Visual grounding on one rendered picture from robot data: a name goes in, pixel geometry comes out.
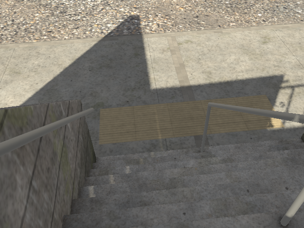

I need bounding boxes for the stairs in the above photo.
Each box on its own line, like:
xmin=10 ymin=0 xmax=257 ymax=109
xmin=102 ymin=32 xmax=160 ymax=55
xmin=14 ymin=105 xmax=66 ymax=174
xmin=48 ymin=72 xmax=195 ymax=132
xmin=62 ymin=138 xmax=304 ymax=228

